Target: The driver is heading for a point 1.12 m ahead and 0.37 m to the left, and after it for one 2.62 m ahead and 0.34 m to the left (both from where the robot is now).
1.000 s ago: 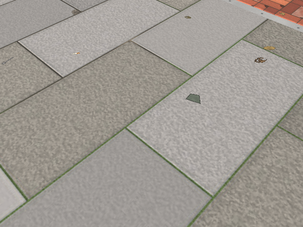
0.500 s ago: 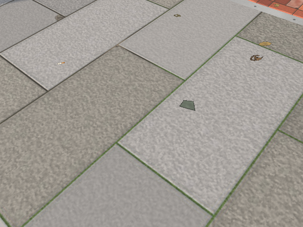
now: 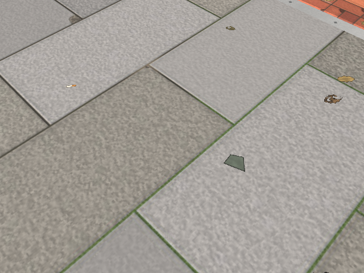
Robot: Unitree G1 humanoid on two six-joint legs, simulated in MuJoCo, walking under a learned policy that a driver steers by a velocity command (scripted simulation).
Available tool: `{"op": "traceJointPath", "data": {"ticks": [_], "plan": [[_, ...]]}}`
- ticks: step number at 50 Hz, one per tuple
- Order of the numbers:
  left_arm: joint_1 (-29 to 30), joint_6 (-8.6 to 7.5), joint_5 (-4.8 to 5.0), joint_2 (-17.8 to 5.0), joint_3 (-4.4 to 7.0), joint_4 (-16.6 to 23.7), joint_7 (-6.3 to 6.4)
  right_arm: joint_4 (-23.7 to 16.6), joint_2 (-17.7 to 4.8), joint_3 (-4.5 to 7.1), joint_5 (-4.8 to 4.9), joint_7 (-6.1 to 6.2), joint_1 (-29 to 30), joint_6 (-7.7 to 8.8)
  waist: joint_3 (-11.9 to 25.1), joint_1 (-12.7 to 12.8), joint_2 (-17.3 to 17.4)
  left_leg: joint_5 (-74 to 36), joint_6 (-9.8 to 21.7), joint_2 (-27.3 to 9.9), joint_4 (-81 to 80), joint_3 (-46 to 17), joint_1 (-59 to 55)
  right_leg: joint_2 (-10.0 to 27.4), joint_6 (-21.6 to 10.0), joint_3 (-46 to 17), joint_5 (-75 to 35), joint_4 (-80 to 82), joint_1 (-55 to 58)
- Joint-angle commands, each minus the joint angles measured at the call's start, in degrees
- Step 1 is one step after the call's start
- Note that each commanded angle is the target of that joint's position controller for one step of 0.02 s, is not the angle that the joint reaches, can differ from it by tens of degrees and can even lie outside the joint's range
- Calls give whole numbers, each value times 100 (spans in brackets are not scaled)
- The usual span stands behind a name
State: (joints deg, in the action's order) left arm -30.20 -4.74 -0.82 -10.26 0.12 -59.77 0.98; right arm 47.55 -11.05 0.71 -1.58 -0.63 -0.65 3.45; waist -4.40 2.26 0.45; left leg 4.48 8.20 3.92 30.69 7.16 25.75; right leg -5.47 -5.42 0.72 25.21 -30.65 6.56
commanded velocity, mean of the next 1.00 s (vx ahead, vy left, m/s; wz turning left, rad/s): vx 0.50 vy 0.00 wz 0.46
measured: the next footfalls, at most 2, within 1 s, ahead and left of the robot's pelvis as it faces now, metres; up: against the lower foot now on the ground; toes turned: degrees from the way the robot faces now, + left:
right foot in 0.54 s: +0.47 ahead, -0.09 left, +0.00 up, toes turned +16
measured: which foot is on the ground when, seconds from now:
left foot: down 0.00-0.54, up 0.56-1.00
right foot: down 0.00-0.00, up 0.02-0.52, down 0.54-1.00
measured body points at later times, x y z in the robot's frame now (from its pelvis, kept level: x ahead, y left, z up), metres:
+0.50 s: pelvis +0.27 -0.02 +0.02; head +0.30 -0.01 +0.47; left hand +0.48 +0.23 -0.06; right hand +0.23 -0.28 -0.11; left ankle +0.12 +0.05 -0.71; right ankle +0.43 -0.11 -0.70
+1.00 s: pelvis +0.50 +0.04 +0.02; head +0.53 +0.06 +0.47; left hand +0.34 +0.24 -0.12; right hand +0.81 -0.03 -0.07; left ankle +0.58 +0.20 -0.68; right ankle +0.44 -0.11 -0.71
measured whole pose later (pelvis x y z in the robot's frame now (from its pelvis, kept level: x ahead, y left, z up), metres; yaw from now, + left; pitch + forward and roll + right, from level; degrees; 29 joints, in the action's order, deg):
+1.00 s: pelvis +0.50 +0.04 +0.02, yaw +31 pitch +1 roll -2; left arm -24.8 -4.9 -1.3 -12.7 2.3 -53.3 0.6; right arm 41.7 -13.4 1.9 -2.3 -4.6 -0.2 0.2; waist -3.2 4.0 1.6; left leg 5.8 5.7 -2.7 39.1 4.8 34.3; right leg 0.4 0.3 15.6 19.7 -14.6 4.2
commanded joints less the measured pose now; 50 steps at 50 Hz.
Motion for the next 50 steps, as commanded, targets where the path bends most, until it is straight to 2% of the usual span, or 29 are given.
{"op": "traceJointPath", "data": {"ticks": [1, 2, 3, 4, 6, 7, 9, 12, 15, 21, 23, 24, 25, 26, 27, 28, 29, 30, 31, 33, 37, 40, 44, 48, 50], "plan": [[-440, -48, 82, -445, 142, 460, -71, 562, -1438, 464, -42, 71, -2644, -51, 1896, -723, 1198, 1270, 1563, -2675, -1199, -5024, -4351, -135, 35, -226, 450, -5245, -3843], [96, -48, -65, -825, 198, 568, -62, 468, -1160, 432, 154, 2, -1961, -48, 1009, -614, 385, 2080, 1427, -2389, -1681, -4565, -3517, 379, -89, -486, -206, -5061, -4330], [654, -82, -88, -905, 236, 721, -105, 401, -813, 349, 177, -35, -1555, -22, 400, -522, 120, 2012, 1291, -2188, -1909, -3908, -2729, 577, -87, -411, -644, -4747, -4337], [835, -92, -101, -819, 237, 768, -118, 469, -577, 288, 129, -54, -1459, 22, 34, -311, -226, 1364, 1112, -1949, -2074, -3461, -2081, 750, -44, -403, -804, -4360, -4115], [821, 32, -177, -569, 194, 807, -165, 622, -475, 224, 106, -1, -1555, 127, 30, -7, -203, 447, 870, -1534, -2174, -2784, -1417, 952, 150, -402, -879, -3759, -3573], [843, 79, -177, -492, 182, 849, -179, 681, -557, 238, 115, 14, -1677, 175, 50, 37, -115, 64, 862, -1444, -2186, -2598, -1304, 968, 244, -337, -891, -3526, -3499], [1160, 148, -168, -500, 178, 1000, -188, 743, -761, 282, 134, 30, -1876, 210, 24, 29, -18, -186, 848, -1286, -2273, -2287, -1131, 1029, 409, -197, -1107, -3045, -3609], [2141, 201, -136, -604, 187, 1371, -188, 783, -837, 292, 153, 31, -2221, 178, -171, -216, 88, -253, 685, -1125, -2403, -2187, -1186, 1077, 623, -59, -1895, -2109, -4071], [2804, 217, -107, -615, 175, 1605, -206, 820, -838, 298, 144, 33, -2639, 143, -54, -496, 219, -724, 439, -1033, -2184, -2183, -1667, 976, 714, -44, -2514, -1433, -4263], [3807, 165, -52, -657, 125, 2073, -221, 788, -939, 335, 39, 106, -3123, 74, 27, -843, 420, -1622, 473, -1130, -1481, -2501, -2667, 677, 719, -66, -2192, -606, -4443], [3676, 96, -17, -742, 137, 2129, -219, 703, -1037, 378, 22, 157, -2960, 61, 72, -687, 512, -1877, 365, -1191, -1214, -2639, -2662, 596, 626, -147, -1969, -169, -3915], [3347, 57, -3, -818, 164, 2065, -201, 633, -1114, 407, 26, 168, -2748, 60, 157, -490, 560, -2103, 251, -1164, -1002, -2638, -2459, 506, 546, -139, -1766, 94, -3298], [2771, 13, 6, -944, 224, 1901, -156, 576, -1189, 432, 43, 148, -2580, 80, 407, -235, 522, -2514, 136, -1046, -518, -2614, -2256, 358, 443, -85, -1653, 346, -2423], [1941, -67, -43, -1169, 318, 1678, -86, 535, -1161, 432, 94, 95, -2460, 121, 874, 156, 221, -2419, 0, -718, 496, -2355, -1881, 536, 265, -222, -1821, 639, -1227], [934, -117, -203, -1629, 434, 1607, 21, 298, -849, 359, 188, 58, -2383, 173, 1772, 508, -353, -921, -115, -388, 2005, -2002, -1045, 1833, -29, -1430, -802, 726, 192], [878, -33, -294, -2059, 539, 1627, 29, 148, -320, 262, 389, 82, -3036, 136, 2394, 162, -1675, 2729, -298, 414, 3474, -1300, 706, 3248, -684, -3814, -549, 1192, 1424], [1169, 47, -202, -1588, 507, 1650, 0, 261, -929, 361, 191, 141, -2947, 44, 1900, 25, -1028, 2491, -234, -89, 4070, -1301, 1243, 3099, -744, -4150, 135, 1407, 795], [1562, 43, -147, -1072, 388, 1726, -23, 247, -973, 398, 102, 95, -2521, 8, 1087, -53, -416, 1882, -248, -328, 4070, -1300, 1242, 2778, -584, -3210, 3, 1532, -32], [1772, 19, -140, -855, 332, 1702, -52, 185, -840, 386, 83, 36, -2252, -7, 681, -129, -238, 1525, -304, -496, 3881, -1244, 1105, 2487, -458, -2408, -735, 1693, -641], [1684, -49, -103, -736, 292, 1558, -43, 126, -727, 393, -34, -78, -2130, -136, 434, -278, -596, 1330, -403, -684, 3662, -1144, 849, 2094, -249, -1410, -1694, 1892, -1210], [1304, -221, 2, -785, 328, 1330, -89, -155, -573, 355, -55, -213, -1635, -298, 395, -347, -592, 859, -476, -762, 3626, -1021, 1244, 2062, -303, -565, -2940, 2064, -1200], [1068, -211, -25, -789, 331, 1205, -94, -428, -559, 314, -53, -287, -1005, -306, 230, -279, -535, 286, -541, -815, 3138, -912, 1606, 1996, -316, -24, -3256, 2160, -1144], [877, -188, -35, -936, 357, 1097, -80, -740, -451, 196, -30, -380, -166, -258, 32, -117, -521, -467, -488, -780, 1681, -546, 1247, 1899, -211, 587, -3356, 2194, -1141], [512, -95, -41, -1134, 408, 922, -12, -997, -528, 171, -68, -416, 399, -255, -112, 32, -491, 23, -257, -680, 833, -168, 1018, 2120, -155, 880, -3767, 1988, -515], [424, -7, -50, -1249, 429, 845, 26, -1029, -583, 195, -99, -378, 361, -261, -8, -31, -550, 590, -63, -419, 557, 55, 624, 2159, -91, 1118, -5085, 1434, -221]]}}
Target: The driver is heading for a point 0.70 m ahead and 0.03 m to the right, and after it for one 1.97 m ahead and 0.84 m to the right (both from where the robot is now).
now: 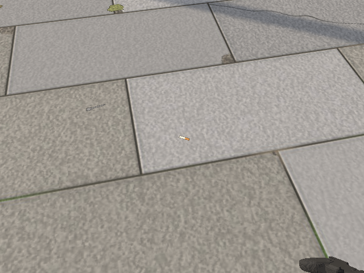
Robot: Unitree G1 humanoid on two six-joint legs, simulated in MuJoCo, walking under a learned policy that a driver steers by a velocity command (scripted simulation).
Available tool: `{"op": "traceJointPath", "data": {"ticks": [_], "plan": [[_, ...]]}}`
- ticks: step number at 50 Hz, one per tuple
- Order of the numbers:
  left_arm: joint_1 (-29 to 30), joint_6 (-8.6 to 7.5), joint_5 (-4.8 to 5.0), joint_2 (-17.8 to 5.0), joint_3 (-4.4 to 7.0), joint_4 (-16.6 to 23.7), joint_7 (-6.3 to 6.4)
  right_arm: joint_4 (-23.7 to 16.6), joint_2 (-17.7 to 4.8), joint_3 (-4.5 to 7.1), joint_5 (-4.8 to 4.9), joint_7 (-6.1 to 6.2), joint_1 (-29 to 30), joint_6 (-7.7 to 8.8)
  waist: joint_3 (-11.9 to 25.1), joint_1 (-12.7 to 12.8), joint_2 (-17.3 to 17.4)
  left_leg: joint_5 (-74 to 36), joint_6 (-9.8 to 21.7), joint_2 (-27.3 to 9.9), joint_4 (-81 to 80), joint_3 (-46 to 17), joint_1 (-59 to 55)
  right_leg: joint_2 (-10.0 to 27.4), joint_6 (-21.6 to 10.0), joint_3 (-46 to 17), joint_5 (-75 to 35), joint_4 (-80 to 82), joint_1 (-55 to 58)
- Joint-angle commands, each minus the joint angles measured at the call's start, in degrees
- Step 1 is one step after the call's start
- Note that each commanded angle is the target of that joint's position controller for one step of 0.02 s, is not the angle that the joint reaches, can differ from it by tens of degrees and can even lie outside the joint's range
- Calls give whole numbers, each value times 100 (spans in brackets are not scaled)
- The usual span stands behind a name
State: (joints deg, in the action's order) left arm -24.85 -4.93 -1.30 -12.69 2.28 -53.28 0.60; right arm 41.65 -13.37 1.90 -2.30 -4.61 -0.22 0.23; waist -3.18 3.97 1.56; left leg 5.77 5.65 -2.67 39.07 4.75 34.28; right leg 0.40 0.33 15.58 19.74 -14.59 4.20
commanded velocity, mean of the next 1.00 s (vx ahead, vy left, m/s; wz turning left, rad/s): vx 0.50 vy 0.00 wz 0.04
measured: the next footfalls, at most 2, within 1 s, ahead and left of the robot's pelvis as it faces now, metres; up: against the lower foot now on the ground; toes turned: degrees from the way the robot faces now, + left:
left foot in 0.06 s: +0.19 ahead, +0.09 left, +0.00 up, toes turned +7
right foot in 0.64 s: +0.53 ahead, -0.03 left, +0.00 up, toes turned +4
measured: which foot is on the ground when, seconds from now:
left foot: up 0.00-0.04, down 0.06-0.64, up 0.66-1.00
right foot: down 0.00-0.06, up 0.08-0.62, down 0.64-1.00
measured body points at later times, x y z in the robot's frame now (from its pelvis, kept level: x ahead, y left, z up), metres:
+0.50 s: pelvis +0.26 +0.04 +0.01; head +0.28 +0.06 +0.46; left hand +0.39 +0.30 -0.12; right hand +0.25 -0.22 -0.13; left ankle +0.15 +0.08 -0.73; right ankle +0.45 -0.08 -0.68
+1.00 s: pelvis +0.53 +0.04 +0.01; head +0.56 +0.03 +0.46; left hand +0.49 +0.30 -0.12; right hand +0.71 -0.19 -0.10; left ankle +0.68 +0.21 -0.68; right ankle +0.49 -0.03 -0.73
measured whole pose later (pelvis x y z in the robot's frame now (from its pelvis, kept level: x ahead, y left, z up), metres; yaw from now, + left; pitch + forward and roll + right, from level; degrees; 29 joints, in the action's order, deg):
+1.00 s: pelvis +0.53 +0.04 +0.01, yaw -1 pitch +1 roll +0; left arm -24.9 -3.5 -0.1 -12.5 3.1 -55.2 -0.7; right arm 46.8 -13.5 1.1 -2.0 -1.2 -4.6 2.4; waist -2.4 3.6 1.8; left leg 4.6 -2.0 -5.5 43.2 -2.4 35.3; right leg -6.6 -5.8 -2.9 11.2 -15.4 -4.5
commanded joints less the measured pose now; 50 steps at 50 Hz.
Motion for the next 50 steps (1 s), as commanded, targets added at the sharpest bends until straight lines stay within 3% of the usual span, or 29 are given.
{"op": "traceJointPath", "data": {"ticks": [1, 2, 3, 4, 5, 6, 7, 8, 10, 11, 13, 16, 22, 26, 29, 31, 32, 33, 34, 35, 36, 37, 39, 43, 46, 50], "plan": [[-142, 62, -5, -1106, 235, 164, 80, -393, -412, 108, -43, 50, 102, 62, 47, -303, -730, 775, 305, 452, -365, 406, -604, 1580, -636, -256, -5412, -697, 116], [-202, 118, -2, -1163, 238, 127, 86, -254, -488, 158, -62, 83, -386, 92, 346, -493, -734, 960, 446, 682, -550, 408, -1228, 1576, -637, -204, -5919, -1496, 84], [-185, 162, 22, -1159, 218, 146, 79, 57, -622, 251, -112, 147, -1313, 151, 853, -888, -540, 742, 619, 849, -999, 303, -2479, 1474, -543, -87, -5517, -2690, -409], [-214, 160, 11, -934, 144, 327, 50, 294, -1050, 401, -166, 254, -2244, 187, 1556, -1225, 56, 1371, 912, -178, -1187, -1066, -4078, 1324, -400, -89, -3448, -4355, -1708], [-417, 130, 74, -337, 17, 723, -92, 197, -1596, 497, -58, 335, -2125, 168, 2020, -799, 1312, 1274, 1662, -1909, -1731, -4098, -5574, 243, -81, -420, 1367, -6247, -4139], [372, 99, 27, -937, 164, 765, -78, 217, -1433, 478, 72, 406, -2414, 103, 1859, -1168, 241, 763, 1534, -1864, -2210, -4242, -5279, 231, -112, -1401, 871, -6502, -4594], [707, 43, 128, -833, 137, 886, -99, 326, -1250, 426, 105, 457, -2037, 116, 1066, -944, 180, -74, 1371, -1647, -2228, -3166, -4607, 496, -175, -1480, 184, -6270, -4734], [626, 4, 125, -745, 100, 793, -98, 356, -961, 350, 134, 449, -1771, 170, 670, -682, -63, -890, 1161, -1367, -2327, -2590, -3827, 650, -193, -1502, -103, -5753, -4350], [251, 174, -50, -630, 83, 580, -122, 378, -650, 237, 177, 438, -1402, 282, 473, -262, -51, -1381, 858, -899, -2592, -1802, -2974, 789, -135, -1546, -234, -5183, -3576], [178, 264, -90, -592, 89, 521, -150, 417, -580, 206, 186, 421, -1432, 348, 477, -212, -12, -1536, 838, -802, -2698, -1660, -2804, 762, -110, -1517, -262, -5080, -3387], [308, 353, -103, -522, 100, 540, -216, 569, -661, 217, 227, 406, -1635, 435, 337, -171, 0, -1621, 815, -671, -2906, -1447, -2712, 733, -59, -1454, -515, -4826, -3519], [999, 388, -81, -522, 118, 724, -242, 758, -718, 225, 229, 409, -2018, 456, 8, -348, 55, -1484, 673, -588, -3148, -1308, -2851, 769, 18, -1412, -1191, -4279, -4142], [2064, 345, -34, -443, 67, 1018, -252, 1062, -641, 149, 196, 447, -2619, 481, -180, -636, 141, -1940, 474, -573, -3126, -1101, -3493, 567, -29, -1297, -2038, -3007, -4501], [2690, 295, -29, -418, 7, 1236, -262, 1303, -661, 109, 129, 522, -2991, 473, -346, -797, 148, -2547, 506, -746, -2959, -1061, -4078, 336, -238, -1132, -1903, -2302, -4483], [2521, 223, -9, -477, 16, 1245, -237, 1381, -794, 113, 92, 587, -2826, 473, -267, -558, 210, -3850, 468, -864, -2499, -951, -4294, 59, -529, -1031, -1334, -1865, -3824], [1494, 169, 7, -661, 109, 911, -133, 1412, -915, 135, 54, 596, -2650, 474, 296, -103, 298, -5215, 343, -783, -1320, -836, -4260, -328, -755, -929, -923, -1630, -2510], [511, 109, -42, -784, 181, 599, -68, 1402, -927, 129, 93, 582, -2529, 467, 810, 351, 154, -4733, 254, -596, -174, -676, -3750, -249, -920, -1046, -1258, -1248, -1204], [-517, 89, -169, -1242, 306, 378, 10, 1227, -766, 71, 136, 569, -2521, 497, 1551, 667, -371, -2710, 169, -258, 1536, -413, -2641, 951, -1230, -2362, -773, -1213, 253], [-527, 116, -193, -1702, 423, 316, -36, 1217, -252, 14, 286, 483, -3246, 498, 1969, 151, -1696, 2099, -95, 975, 3577, -307, -510, 2341, -2168, -5364, -788, -579, 1507], [36, 165, 70, -1317, 359, 351, -121, 1192, -741, 111, 90, 500, -2788, 499, 1442, 22, -774, 2054, 19, 596, 3887, -944, 62, 2031, -2024, -5540, -454, -180, 986], [626, 173, 121, -1004, 278, 458, -152, 1027, -742, 123, 85, 465, -2304, 536, 663, -159, -520, 1478, 11, 286, 3653, -876, 225, 1857, -1889, -4594, -549, -75, 166], [839, 154, 85, -722, 209, 452, -183, 951, -657, 102, 78, 443, -2029, 567, 320, -249, -200, 1178, -27, 100, 3341, -807, 98, 1594, -1769, -4075, -1136, 97, -434], [842, 99, 88, -510, 132, 292, -151, 889, -465, 66, -10, 397, -2010, 452, 159, -540, -322, 1019, -206, -111, 2780, -772, -378, 1136, -1524, -3358, -1874, 292, -1158], [502, 15, 130, -846, 225, 155, -114, 658, -352, 27, -32, 353, -1597, 283, 107, -586, -394, 792, -574, -173, 1966, -548, -341, 880, -1603, -2952, -2134, 536, -1590], [208, 50, 136, -854, 243, 114, -113, 324, -372, 6, 1, 355, -686, 259, -122, -347, -435, 114, -776, -205, 959, -463, -10, 732, -1499, -2932, -1918, 666, -1608], [-180, 81, 113, -904, 281, 97, -103, 51, -363, -34, 62, 343, 78, 276, -2, -32, -532, -482, -846, -44, 62, -471, -32, 655, -1332, -2992, -2238, 367, -1174]]}}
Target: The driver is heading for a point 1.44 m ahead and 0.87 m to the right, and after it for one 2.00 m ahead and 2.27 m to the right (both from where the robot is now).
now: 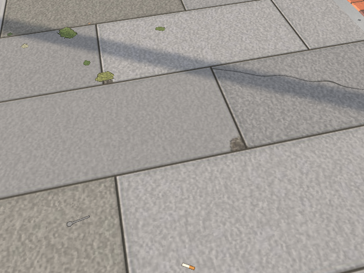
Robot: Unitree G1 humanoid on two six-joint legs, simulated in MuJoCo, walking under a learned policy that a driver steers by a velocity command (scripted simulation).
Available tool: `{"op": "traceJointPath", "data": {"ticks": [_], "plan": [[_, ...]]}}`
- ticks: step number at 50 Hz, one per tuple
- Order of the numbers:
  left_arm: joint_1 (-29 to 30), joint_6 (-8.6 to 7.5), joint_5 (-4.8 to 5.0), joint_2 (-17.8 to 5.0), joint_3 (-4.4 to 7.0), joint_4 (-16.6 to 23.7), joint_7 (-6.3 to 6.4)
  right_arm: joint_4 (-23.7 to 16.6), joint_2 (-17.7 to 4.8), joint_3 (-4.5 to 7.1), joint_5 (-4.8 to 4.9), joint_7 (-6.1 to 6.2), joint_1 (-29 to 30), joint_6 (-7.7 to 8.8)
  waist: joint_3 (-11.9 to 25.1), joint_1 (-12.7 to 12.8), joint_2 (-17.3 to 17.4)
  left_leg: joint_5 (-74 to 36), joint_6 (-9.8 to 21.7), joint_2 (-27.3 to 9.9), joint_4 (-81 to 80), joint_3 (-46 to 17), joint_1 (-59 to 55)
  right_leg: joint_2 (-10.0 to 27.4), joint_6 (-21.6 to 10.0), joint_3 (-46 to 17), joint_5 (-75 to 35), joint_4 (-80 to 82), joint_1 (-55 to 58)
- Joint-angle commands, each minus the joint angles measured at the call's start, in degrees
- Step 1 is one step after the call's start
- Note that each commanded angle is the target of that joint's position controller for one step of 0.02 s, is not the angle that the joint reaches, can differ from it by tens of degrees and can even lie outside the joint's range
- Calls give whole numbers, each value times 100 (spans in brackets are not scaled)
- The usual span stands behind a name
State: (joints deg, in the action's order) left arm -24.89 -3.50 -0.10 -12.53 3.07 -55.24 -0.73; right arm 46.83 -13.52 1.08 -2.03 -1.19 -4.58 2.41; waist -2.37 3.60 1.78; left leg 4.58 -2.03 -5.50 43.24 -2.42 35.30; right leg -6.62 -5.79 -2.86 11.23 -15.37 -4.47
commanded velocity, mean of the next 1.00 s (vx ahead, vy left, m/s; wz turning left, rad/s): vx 0.49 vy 0.00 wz -0.56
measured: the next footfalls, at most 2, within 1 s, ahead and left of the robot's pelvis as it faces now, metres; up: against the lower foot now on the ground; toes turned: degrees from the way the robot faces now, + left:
left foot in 0.18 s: +0.26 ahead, +0.13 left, +0.00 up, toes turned -8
right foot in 0.70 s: +0.45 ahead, -0.15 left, +0.00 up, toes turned -30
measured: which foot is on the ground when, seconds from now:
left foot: up 0.00-0.16, down 0.18-0.70, up 0.72-1.00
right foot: down 0.00-0.18, up 0.20-0.68, down 0.70-1.00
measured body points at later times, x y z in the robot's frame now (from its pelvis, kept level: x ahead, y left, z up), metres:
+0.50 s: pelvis +0.25 +0.04 +0.00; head +0.28 +0.04 +0.45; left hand +0.47 +0.24 -0.12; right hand +0.18 -0.23 -0.12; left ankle +0.22 +0.14 -0.75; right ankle +0.30 -0.12 -0.67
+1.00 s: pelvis +0.46 -0.11 +0.00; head +0.49 -0.14 +0.44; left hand +0.65 +0.10 -0.12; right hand +0.44 -0.41 -0.12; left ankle +0.65 -0.02 -0.67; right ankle +0.42 -0.13 -0.75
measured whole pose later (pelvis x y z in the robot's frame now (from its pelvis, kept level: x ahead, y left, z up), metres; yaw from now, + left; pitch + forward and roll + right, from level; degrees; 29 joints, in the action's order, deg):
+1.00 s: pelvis +0.46 -0.11 +0.00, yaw -36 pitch +1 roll +0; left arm -20.2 -1.9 -0.1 -15.6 3.7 -47.5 -0.5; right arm 42.5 -15.4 2.4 -2.4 -0.6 -8.0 1.0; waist -3.7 1.8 1.9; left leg 12.9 -3.1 -6.7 56.2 -1.8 37.8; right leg -8.5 -7.7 -3.5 11.4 -19.2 -8.0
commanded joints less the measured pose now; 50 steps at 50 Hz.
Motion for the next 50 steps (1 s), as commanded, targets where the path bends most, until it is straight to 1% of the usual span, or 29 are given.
{"op": "traceJointPath", "data": {"ticks": [1, 3, 5, 7, 8, 9, 10, 11, 12, 13, 15, 19, 24, 26, 29, 31, 32, 34, 35, 36, 37, 38, 39, 40, 41, 42, 44, 47, 50], "plan": [[-245, -50, -25, -932, 208, 298, 38, -534, -358, 42, 49, 3, 667, 69, -63, 60, -572, -360, -79, 285, -492, 239, -145, 1372, -708, -1199, -1528, 332, -187], [-300, -25, -68, -974, 228, 333, 62, -668, -399, 36, 77, 8, 890, 107, -38, 117, -625, -226, -49, 367, -750, 196, -241, 1441, -676, -1346, -1822, 78, 10], [-129, -9, -96, -1072, 270, 432, 106, -708, -516, 64, 95, 21, 748, 163, 17, -32, -687, 73, 44, 427, -1115, 90, -701, 1515, -548, -1543, -1971, -197, 31], [186, -15, -95, -1199, 318, 558, 114, -526, -690, 141, 99, 72, 0, 244, 241, -407, -674, 430, 193, 601, -1579, 136, -1861, 1433, -367, -1645, -2204, -785, -250], [231, -48, -61, -1125, 304, 590, 78, -335, -891, 225, 43, 137, -703, 329, 625, -723, -327, 434, 353, 458, -1920, 5, -2881, 1069, -233, -1417, -2143, -1738, -533], [268, -96, 14, -762, 209, 802, 45, -289, -1351, 336, -105, 233, -1641, 386, 1495, -1062, 401, 1511, 667, -836, -2140, -1235, -4146, 654, -78, -905, -1011, -3319, -1176], [-363, -74, 180, -308, 119, 985, 50, -297, -1840, 458, -151, 255, -1691, 283, 1938, -707, 1692, 2090, 1284, -2090, -2783, -3606, -5247, -144, 82, -210, 2116, -4654, -2910], [-328, 41, 1, -805, 179, 805, 103, -335, -1376, 415, -82, 235, -1383, 197, 1436, -576, 914, 2862, 1380, -1997, -2886, -3858, -4665, 375, 21, -221, 1937, -5323, -3447], [65, 75, -77, -888, 212, 796, 51, -442, -837, 284, -29, 208, -1011, 196, 737, -540, 209, 2647, 1234, -1660, -2965, -2962, -3932, 611, 21, -263, 1340, -5366, -3421], [303, 86, -87, -765, 198, 848, -11, -425, -624, 224, -16, 184, -802, 215, 400, -453, 81, 1741, 1115, -1365, -3086, -2128, -3407, 785, 84, -220, 950, -5182, -3258], [409, 211, -193, -679, 197, 888, -116, -309, -511, 186, 24, 195, -876, 287, 218, -335, 464, 608, 919, -968, -3229, -1091, -2979, 968, 217, -116, 693, -4992, -3020], [889, 354, -198, -587, 162, 1127, -229, -124, -616, 244, 120, 157, -1221, 437, 224, -299, 376, -598, 1026, -966, -3381, -289, -3075, 1043, 357, -17, 173, -4996, -3398], [1817, 357, -182, -493, 71, 1479, -327, 60, -635, 268, 86, 141, -1522, 409, -51, -436, 308, -985, 1030, -844, -3497, 557, -3192, 1095, 446, 208, -708, -3920, -3703], [2197, 335, -182, -425, 10, 1611, -372, 108, -703, 288, 87, 147, -1597, 399, -144, -521, 318, -1045, 977, -824, -3487, 845, -3200, 1083, 386, 407, -1003, -3236, -3459], [2659, 320, -204, -438, -29, 1815, -415, 233, -843, 330, 85, 185, -1855, 349, -275, -646, 302, -1331, 918, -976, -3375, 1100, -3542, 1026, 195, 726, -789, -2547, -3242], [2765, 318, -234, -481, -22, 1892, -403, 320, -917, 349, 78, 215, -1990, 270, -278, -659, 314, -2033, 851, -1039, -3055, 1297, -3862, 878, 16, 930, -358, -2234, -3043], [2695, 320, -247, -508, -7, 1891, -380, 350, -988, 362, 73, 232, -2006, 229, -200, -600, 363, -2907, 808, -1047, -2716, 1431, -3977, 715, -96, 1054, -64, -2112, -2782], [2004, 287, -268, -649, 81, 1722, -305, 397, -1183, 402, 75, 255, -2036, 126, 281, -275, 436, -4479, 763, -1049, -1372, 1620, -4093, 257, -367, 1219, 470, -1890, -1856], [1117, 228, -305, -777, 173, 1444, -238, 359, -1213, 399, 106, 256, -1973, 76, 793, 127, 249, -4140, 655, -957, -127, 1751, -3656, 66, -545, 1151, 257, -1449, -693], [181, 203, -354, -1241, 344, 1193, -134, 178, -1036, 345, 76, 239, -1988, 75, 1453, 476, -327, -2205, 471, -806, 1581, 1756, -2385, 908, -830, -99, 887, -1211, 853], [446, 227, -244, -1910, 481, 1319, -66, -273, -387, 222, 78, 106, -2096, 116, 1773, -10, -1654, 2787, 112, 329, 3448, 1390, 196, 2537, -1559, -3161, 854, -710, 2360], [135, 294, -99, -1827, 485, 1373, -25, -425, -919, 324, 37, 95, -1317, 172, 1813, 420, -709, 2525, 129, 401, 3817, 239, 785, 2627, -1628, -3813, 360, -175, 2294], [398, 302, -79, -1633, 433, 1246, 23, -540, -830, 298, 130, 75, -1011, 232, 1015, 220, -510, 1833, 193, 104, 3598, 140, 1029, 2467, -1503, -2802, -363, -172, 1714], [646, 271, -41, -1320, 353, 1223, 38, -461, -768, 261, 132, 92, -1117, 281, 535, -50, -228, 1464, 204, -83, 3025, 158, 680, 2194, -1296, -2207, -1195, -111, 890], [902, 229, -29, -1165, 305, 1257, 53, -397, -752, 268, 60, 101, -1192, 234, 342, -281, -141, 1405, 168, -186, 2666, 126, 296, 1882, -1126, -1776, -1662, -41, 341], [1092, 192, 1, -1021, 253, 1293, 61, -359, -726, 258, -35, 90, -1379, 129, 354, -480, -209, 1393, 101, -226, 2461, 101, -73, 1651, -1059, -1475, -1912, 62, -35], [999, 78, 28, -1007, 232, 1267, 29, -375, -657, 259, -97, 48, -1434, -47, 421, -570, -254, 1375, -9, -175, 2193, 166, -276, 1491, -1100, -1301, -2277, 154, -317], [711, 35, 2, -1182, 271, 1176, 31, -523, -564, 242, -53, 61, -1034, -134, 197, -521, -248, 911, -139, -42, 1657, 283, -97, 1331, -976, -1041, -3679, 38, -518], [423, 93, 13, -1185, 268, 1107, 65, -709, -548, 210, -22, 84, -521, -147, 248, -349, -443, 457, -144, 130, 1051, 305, 12, 1160, -703, -935, -4475, -290, -344]]}}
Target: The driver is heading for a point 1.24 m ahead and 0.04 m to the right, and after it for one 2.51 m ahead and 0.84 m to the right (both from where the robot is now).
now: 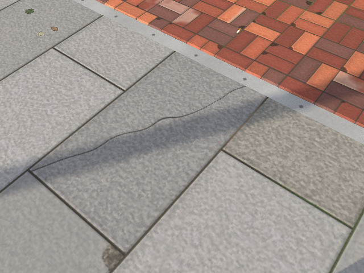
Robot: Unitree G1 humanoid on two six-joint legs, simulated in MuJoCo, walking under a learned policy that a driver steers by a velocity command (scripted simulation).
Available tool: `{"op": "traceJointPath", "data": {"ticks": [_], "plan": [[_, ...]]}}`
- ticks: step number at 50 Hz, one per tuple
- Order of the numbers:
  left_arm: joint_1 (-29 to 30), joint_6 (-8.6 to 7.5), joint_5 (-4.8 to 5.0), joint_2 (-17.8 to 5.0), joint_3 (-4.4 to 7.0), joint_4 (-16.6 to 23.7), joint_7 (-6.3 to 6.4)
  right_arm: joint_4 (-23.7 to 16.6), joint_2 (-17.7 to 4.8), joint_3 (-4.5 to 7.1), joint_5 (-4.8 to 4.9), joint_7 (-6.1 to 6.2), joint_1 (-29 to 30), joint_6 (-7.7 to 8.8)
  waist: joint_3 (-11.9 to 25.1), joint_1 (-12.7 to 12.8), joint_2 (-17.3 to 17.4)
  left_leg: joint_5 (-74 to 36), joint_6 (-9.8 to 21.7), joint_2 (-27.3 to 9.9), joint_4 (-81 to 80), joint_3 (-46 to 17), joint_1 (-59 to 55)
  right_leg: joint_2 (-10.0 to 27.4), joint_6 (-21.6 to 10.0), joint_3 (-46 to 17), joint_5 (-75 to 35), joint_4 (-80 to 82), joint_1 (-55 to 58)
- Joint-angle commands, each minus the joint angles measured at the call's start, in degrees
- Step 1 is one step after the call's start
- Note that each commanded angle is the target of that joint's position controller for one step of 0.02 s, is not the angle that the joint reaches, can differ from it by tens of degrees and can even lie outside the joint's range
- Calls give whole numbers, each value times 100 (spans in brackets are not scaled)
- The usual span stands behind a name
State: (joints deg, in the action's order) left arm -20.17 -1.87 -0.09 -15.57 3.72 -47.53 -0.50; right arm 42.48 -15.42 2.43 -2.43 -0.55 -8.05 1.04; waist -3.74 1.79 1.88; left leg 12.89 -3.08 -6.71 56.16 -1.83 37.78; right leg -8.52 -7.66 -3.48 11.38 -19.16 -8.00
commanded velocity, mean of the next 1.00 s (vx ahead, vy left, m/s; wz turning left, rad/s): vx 0.33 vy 0.00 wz -0.21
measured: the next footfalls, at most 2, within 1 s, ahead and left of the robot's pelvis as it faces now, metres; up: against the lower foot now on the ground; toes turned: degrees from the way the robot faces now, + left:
left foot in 0.22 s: +0.27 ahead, +0.10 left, +0.00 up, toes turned -9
right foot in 0.64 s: +0.21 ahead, -0.09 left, +0.00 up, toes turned -11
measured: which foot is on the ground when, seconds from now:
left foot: up 0.00-0.20, down 0.22-0.64, up 0.66-1.00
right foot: down 0.00-0.24, up 0.26-0.62, down 0.64-1.00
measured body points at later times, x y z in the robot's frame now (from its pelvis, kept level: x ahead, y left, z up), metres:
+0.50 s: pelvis +0.16 +0.04 +0.00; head +0.17 +0.05 +0.45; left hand +0.30 +0.28 -0.13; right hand +0.19 -0.24 -0.12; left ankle +0.23 +0.11 -0.74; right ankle +0.12 -0.09 -0.70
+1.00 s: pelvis +0.33 +0.00 -0.01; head +0.35 -0.01 +0.44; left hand +0.31 +0.26 -0.14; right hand +0.47 -0.27 -0.11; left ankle +0.48 +0.09 -0.72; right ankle +0.17 -0.08 -0.74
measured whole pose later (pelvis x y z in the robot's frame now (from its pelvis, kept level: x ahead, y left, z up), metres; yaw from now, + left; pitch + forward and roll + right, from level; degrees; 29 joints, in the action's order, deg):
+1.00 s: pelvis +0.33 +0.00 -0.01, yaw -11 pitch +2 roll -1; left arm -26.8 -4.5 -1.0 -13.5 1.6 -56.0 0.0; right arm 44.0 -15.0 2.0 -1.8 -2.9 -4.5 1.0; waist -0.6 4.2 2.0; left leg 6.8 1.2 -3.4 36.7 3.1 32.6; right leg -2.6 -2.0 0.1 17.7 -9.9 6.1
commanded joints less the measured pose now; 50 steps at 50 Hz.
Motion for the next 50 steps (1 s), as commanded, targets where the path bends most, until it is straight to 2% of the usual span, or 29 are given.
{"op": "traceJointPath", "data": {"ticks": [1, 6, 8, 9, 10, 11, 12, 13, 14, 15, 16, 17, 18, 21, 23, 28, 30, 31, 32, 33, 34, 35, 36, 37, 39, 40, 45, 48, 50], "plan": [[-139, -43, 16, -883, 206, 322, 59, -334, -360, 58, 39, 23, -7, -11, 420, -90, -521, -516, -15, 317, -455, 239, -228, 1323, -433, -910, -4544, -2, 113], [-489, 110, -41, -929, 227, 288, 162, -555, -472, -1, 117, 55, 615, 43, 447, 212, -629, -628, 139, 671, -1438, 112, -263, 1381, -271, -1368, -4678, -561, 774], [-309, 135, -90, -919, 222, 349, 197, -451, -565, 5, 128, 85, 302, 101, 485, 77, -686, -507, 293, 771, -2006, 56, -827, 1371, -115, -1457, -4714, -885, 771], [-133, 121, -93, -939, 221, 396, 202, -347, -643, 30, 128, 115, -18, 134, 544, -74, -729, -499, 411, 851, -2363, 72, -1402, 1308, 23, -1485, -4783, -1126, 610], [5, 82, -42, -953, 216, 416, 193, -227, -691, 53, 106, 156, -391, 184, 632, -292, -684, -940, 530, 894, -2901, 135, -2051, 1157, 163, -1473, -4717, -1549, 474], [131, 17, 35, -869, 177, 489, 162, -136, -801, 79, 59, 207, -881, 280, 900, -568, -422, -2229, 711, 442, -3318, -181, -3050, 877, 327, -1364, -3971, -2351, 61], [-284, -29, 91, -462, 81, 655, 161, -220, -1175, 112, 56, 248, -1204, 309, 1650, -438, 694, -5368, 1223, -1202, -2829, -1554, -4347, 276, 505, -776, -184, -3964, -742], [-1001, 67, 104, -604, 134, 591, 219, -254, -1254, 178, 216, 216, -1098, 166, 2387, -121, 1508, -6384, 2177, -2108, -2996, -3058, -4660, -370, 588, -344, 2763, -5011, -1432], [-1045, 181, -154, -821, 147, 280, 229, -338, -860, 110, 285, 140, -828, 98, 1895, -22, 442, -4345, 2123, -1800, -3244, -2898, -3963, 18, 559, -608, 2403, -5372, -1638], [-644, 229, -234, -791, 137, 265, 154, -372, -491, 13, 244, 118, -497, 67, 1252, -34, 105, -2093, 1865, -1317, -3569, -2330, -3305, 207, 562, -554, 2027, -5216, -1736], [-399, 267, -223, -700, 111, 317, 83, -354, -351, -42, 156, 100, -279, 20, 843, 0, 132, -160, 1582, -923, -4048, -1969, -2790, 376, 582, -458, 1812, -4804, -1747], [-224, 317, -229, -647, 85, 388, 9, -280, -454, -23, 112, 103, -250, 7, 560, 0, 523, 981, 1426, -658, -4446, -1747, -2448, 472, 613, -338, 1624, -4426, -1697], [-280, 352, -242, -601, 53, 332, -48, -203, -595, 28, 83, 97, -254, 7, 424, 6, 744, 1264, 1343, -456, -4647, -1538, -2221, 422, 635, -152, 1396, -4300, -1534], [-115, 293, -232, -510, -20, 291, -118, -1, -699, 90, 140, 48, -500, 103, 426, -32, 528, 1226, 1391, -431, -4848, -1333, -2312, 536, 622, 60, 1139, -3525, -1455], [128, 239, -244, -429, -82, 304, -129, 84, -742, 125, 160, 17, -591, 129, 404, -92, 519, 1306, 1439, -470, -4948, -1265, -2332, 678, 609, 234, 1066, -2985, -1386], [434, 98, -181, -392, -168, 315, -110, 232, -907, 224, 185, -52, -750, 61, 353, -174, 579, 1656, 1467, -504, -4953, -1090, -1993, 682, 480, 592, 1060, -1667, -651], [175, 26, -177, -309, -197, 180, -59, 266, -925, 251, 246, -49, -694, 6, 303, 17, 403, 2021, 1371, -406, -4702, -952, -1599, 613, 365, 779, 569, -795, 57], [-43, -17, -189, -334, -190, 69, -22, 272, -833, 238, 248, -35, -677, -10, 267, 130, 262, 2288, 1252, -253, -4408, -848, -1213, 565, 284, 728, 615, -460, 566], [-451, -68, -197, -465, -160, -64, 28, 173, -606, 180, 215, -31, -461, 5, 218, 341, -96, 2332, 1075, -17, -3739, -596, -566, 903, 139, 197, 1129, -41, 1157], [-951, -113, -233, -815, -99, -129, 94, -58, -49, 35, 183, -65, -206, 54, 360, 513, -1243, 2065, 796, 543, -1961, 111, 126, 2287, -118, -1678, 2706, 969, 1586], [-757, -102, -166, -1360, 71, -107, 125, -199, -161, 40, 152, -77, -77, 98, -328, 422, -1571, 1505, 724, 967, -1126, 406, 1057, 3116, -610, -3312, 3816, 1757, 1046], [-489, -106, -146, -1089, 38, -114, 129, -182, -609, 155, 68, -101, -17, 120, -617, 207, -771, 937, 727, 531, -758, -58, 999, 2955, -686, -2966, 3423, 1639, 713], [-208, -150, -90, -877, -15, -66, 96, -87, -614, 179, 97, -155, -212, 150, -458, -8, -745, 579, 675, 474, -729, -98, 865, 2630, -534, -2487, 2825, 1585, 763], [-81, -199, -64, -745, -39, -53, 72, 27, -632, 184, 87, -177, -369, 167, -313, -98, -701, 335, 576, 415, -701, -44, 701, 2357, -389, -1946, 2034, 1588, 897], [-131, -298, -44, -617, -71, -126, 81, 118, -561, 177, -1, -221, -349, 142, -57, -102, -697, -75, 408, 373, -447, 186, 455, 2028, -320, -1199, 767, 1510, 945], [-257, -323, -35, -576, -77, -210, 71, 74, -473, 156, -1, -228, -216, 123, -33, -75, -676, -216, 348, 348, -430, 247, 456, 1974, -336, -1001, 315, 1472, 945], [-657, -323, -71, -561, -61, -513, 51, -232, -241, 31, 53, -247, 716, 73, -221, 171, -755, -726, 230, 303, -1340, 506, 215, 1862, -359, -417, -1075, 1293, 806], [-799, -323, -97, -686, -30, -664, 64, -367, -262, 6, 81, -238, 1038, 81, -281, 232, -814, -699, 407, 392, -1966, 602, -191, 1991, -295, -320, -1711, 1087, 909], [-759, -314, -104, -757, -11, -735, 81, -383, -326, 19, 82, -203, 983, 95, -275, 145, -811, -512, 602, 486, -2215, 677, -582, 2115, -231, -295, -2268, 893, 991]]}}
